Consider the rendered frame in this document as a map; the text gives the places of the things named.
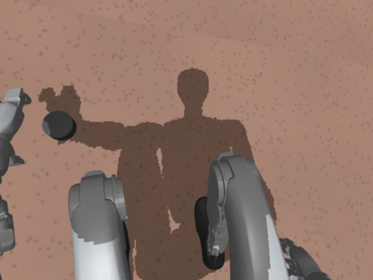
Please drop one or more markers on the right robot foot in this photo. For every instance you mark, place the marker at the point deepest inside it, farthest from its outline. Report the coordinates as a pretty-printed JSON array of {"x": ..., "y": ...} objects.
[{"x": 202, "y": 227}]

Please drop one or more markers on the left robot hand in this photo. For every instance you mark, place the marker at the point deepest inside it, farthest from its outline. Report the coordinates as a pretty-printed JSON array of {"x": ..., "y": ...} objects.
[{"x": 11, "y": 118}]

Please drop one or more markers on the right robot hand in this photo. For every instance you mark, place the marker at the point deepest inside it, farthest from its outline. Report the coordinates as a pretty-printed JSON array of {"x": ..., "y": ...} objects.
[{"x": 301, "y": 263}]

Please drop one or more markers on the left robot arm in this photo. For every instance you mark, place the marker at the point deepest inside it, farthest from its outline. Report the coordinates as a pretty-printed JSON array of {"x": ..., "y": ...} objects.
[{"x": 7, "y": 234}]

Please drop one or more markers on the left robot foot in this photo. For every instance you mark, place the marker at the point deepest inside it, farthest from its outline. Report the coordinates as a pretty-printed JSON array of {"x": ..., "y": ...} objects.
[{"x": 127, "y": 243}]

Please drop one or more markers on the tin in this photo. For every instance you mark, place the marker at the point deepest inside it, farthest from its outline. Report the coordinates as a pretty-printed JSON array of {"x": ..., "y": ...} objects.
[{"x": 59, "y": 125}]

